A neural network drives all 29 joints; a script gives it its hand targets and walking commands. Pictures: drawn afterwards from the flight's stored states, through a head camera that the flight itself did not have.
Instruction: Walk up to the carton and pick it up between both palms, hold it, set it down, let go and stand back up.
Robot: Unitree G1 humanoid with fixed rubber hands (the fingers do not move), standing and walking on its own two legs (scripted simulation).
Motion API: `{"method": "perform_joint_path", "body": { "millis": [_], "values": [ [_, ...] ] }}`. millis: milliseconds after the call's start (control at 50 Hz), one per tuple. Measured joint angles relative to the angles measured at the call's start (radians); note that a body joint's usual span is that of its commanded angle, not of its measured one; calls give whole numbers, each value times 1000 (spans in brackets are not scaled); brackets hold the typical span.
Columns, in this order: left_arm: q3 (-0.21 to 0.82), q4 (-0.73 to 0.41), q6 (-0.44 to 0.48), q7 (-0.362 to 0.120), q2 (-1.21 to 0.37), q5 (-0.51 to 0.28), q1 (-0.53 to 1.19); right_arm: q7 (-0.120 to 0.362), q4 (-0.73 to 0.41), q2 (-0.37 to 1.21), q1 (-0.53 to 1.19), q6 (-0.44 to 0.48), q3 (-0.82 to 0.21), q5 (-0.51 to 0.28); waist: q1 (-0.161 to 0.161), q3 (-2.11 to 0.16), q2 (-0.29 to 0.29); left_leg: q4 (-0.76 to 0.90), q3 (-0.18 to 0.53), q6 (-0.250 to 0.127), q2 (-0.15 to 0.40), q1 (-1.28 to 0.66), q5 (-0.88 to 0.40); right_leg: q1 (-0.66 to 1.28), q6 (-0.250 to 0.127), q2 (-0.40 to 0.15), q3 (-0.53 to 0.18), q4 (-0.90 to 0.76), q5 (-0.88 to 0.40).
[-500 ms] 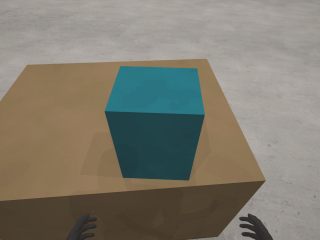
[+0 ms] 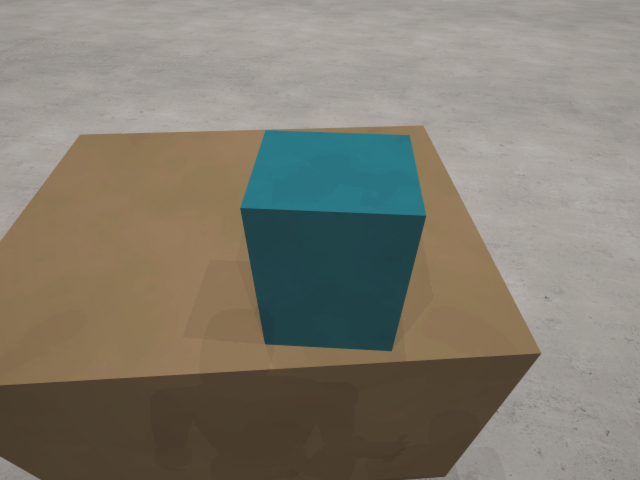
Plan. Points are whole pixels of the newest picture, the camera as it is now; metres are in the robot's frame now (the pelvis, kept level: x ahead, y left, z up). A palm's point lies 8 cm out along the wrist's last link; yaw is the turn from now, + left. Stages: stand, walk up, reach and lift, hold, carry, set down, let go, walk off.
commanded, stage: stand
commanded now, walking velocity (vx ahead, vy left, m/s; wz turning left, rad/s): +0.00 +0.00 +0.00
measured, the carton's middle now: (332, 247) +0.45 -0.01 +0.05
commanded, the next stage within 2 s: none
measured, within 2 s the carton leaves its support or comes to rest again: neither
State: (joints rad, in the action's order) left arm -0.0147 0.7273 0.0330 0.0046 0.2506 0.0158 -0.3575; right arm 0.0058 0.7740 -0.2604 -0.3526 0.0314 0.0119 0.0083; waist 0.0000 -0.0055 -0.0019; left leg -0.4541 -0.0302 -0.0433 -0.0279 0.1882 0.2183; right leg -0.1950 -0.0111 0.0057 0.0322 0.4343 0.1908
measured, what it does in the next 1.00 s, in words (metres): stands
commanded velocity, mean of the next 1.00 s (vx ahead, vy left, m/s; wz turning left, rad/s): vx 0.00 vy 0.00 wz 0.00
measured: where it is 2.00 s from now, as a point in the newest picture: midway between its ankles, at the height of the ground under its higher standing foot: outside the picture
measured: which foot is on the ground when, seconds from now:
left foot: down 0.00-1.00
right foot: down 0.00-1.00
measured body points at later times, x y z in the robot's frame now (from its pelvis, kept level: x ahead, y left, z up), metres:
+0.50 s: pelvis +0.00 +0.01 +0.00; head -0.01 +0.01 +0.45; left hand +0.03 +0.27 -0.13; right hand +0.05 -0.26 -0.12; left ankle +0.02 +0.09 -0.74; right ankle +0.03 -0.11 -0.74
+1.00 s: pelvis +0.01 +0.00 +0.00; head +0.00 +0.01 +0.45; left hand +0.04 +0.26 -0.14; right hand +0.05 -0.26 -0.13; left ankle +0.02 +0.09 -0.74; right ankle +0.03 -0.11 -0.74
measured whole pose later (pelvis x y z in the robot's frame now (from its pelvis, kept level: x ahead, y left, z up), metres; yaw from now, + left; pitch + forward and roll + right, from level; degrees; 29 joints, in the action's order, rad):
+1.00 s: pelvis +0.01 +0.00 +0.00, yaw +0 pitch -1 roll +0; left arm 0.01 0.87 0.02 0.03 0.24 0.01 -0.37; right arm -0.02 0.84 -0.26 -0.38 0.02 -0.01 0.00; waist 0.00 -0.01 -0.01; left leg -0.43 -0.03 -0.05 -0.04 0.19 0.22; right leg -0.21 0.00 0.00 0.01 0.43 0.20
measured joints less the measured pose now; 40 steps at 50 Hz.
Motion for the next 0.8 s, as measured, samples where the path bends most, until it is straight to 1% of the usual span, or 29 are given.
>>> {"method": "perform_joint_path", "body": {
  "millis": [320, 800],
  "values": [
    [10, 55, -1, 6, 4, -2, -52, -5, 8, -10, -27, -5, -10, -1, -6, 0, -2, -5, -8, -12, -14, 24, -7, -32, 14, -13, -14, 20, 0],
    [20, 114, -9, 17, -3, -8, -26, -19, 42, 0, -27, -11, -24, -4, -5, -5, -6, 9, -5, -7, -11, 7, 3, -18, 11, -9, -21, 10, 11]
  ]
}}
